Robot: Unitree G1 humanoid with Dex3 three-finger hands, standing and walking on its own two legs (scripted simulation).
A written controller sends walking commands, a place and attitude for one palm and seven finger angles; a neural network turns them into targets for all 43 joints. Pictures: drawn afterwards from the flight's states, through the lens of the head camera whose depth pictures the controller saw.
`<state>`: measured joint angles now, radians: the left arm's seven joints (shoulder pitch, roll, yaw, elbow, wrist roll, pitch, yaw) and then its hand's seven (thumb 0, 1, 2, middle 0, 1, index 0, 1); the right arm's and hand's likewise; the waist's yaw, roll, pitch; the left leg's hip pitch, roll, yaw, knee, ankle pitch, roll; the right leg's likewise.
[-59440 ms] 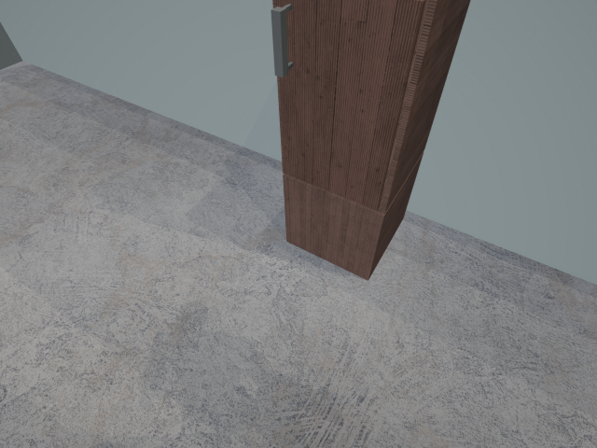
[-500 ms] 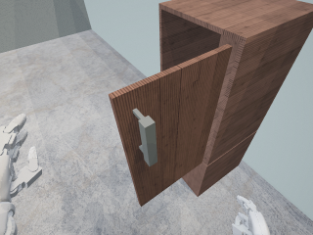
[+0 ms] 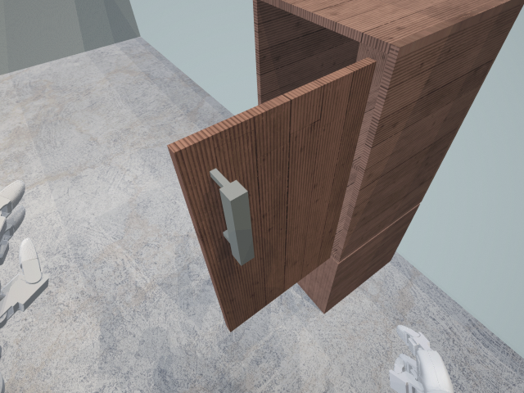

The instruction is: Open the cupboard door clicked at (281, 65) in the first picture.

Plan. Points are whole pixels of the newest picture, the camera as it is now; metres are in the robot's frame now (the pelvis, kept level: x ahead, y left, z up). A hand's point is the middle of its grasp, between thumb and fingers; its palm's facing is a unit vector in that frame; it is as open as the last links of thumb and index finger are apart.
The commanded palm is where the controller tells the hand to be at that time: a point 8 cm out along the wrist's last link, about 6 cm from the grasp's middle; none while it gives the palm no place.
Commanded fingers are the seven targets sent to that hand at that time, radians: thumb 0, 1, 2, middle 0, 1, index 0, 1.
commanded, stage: step back with the hand held close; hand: left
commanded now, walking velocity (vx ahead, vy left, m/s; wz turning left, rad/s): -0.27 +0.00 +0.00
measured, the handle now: (230, 218) +0.33 +0.08 +0.12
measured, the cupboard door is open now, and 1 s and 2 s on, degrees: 91 91 91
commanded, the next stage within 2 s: stop stepping back and stand still in 0.82 s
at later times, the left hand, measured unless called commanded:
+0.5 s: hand out of the picture +0.10 +0.32 +0.15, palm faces +0.42 -0.77 -0.48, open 7.4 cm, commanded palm +0.04 +0.36 +0.17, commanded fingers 0.00 0.90 0.90 -0.20 -0.30 -0.20 -0.30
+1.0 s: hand out of the picture -0.07 +0.40 +0.19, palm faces +0.50 -0.78 -0.38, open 7.4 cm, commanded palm -0.14 +0.43 +0.17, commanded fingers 0.00 0.90 0.90 -0.20 -0.30 -0.20 -0.30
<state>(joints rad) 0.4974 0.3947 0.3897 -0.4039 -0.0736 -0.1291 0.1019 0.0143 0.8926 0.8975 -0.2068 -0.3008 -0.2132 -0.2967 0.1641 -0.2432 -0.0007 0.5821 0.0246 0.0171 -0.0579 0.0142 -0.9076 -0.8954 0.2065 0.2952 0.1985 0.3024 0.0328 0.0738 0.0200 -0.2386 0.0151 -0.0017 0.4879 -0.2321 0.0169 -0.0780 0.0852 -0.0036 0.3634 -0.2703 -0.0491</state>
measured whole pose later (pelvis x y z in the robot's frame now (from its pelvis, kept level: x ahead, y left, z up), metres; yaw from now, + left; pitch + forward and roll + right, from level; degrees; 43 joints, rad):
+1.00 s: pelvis -0.24 +0.12 -0.02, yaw +6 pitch +1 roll -7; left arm 0.49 0.50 0.46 -0.66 -0.08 -0.21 0.15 0.01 0.89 0.90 -0.21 -0.30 -0.21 -0.30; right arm 0.22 -0.17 -0.03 0.62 0.01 -0.11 -0.01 0.01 -0.91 -0.90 0.21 0.30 0.20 0.30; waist -0.02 0.02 -0.03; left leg -0.57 0.00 0.17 0.34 -0.07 -0.08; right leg -0.11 0.14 -0.17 0.77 -0.62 -0.07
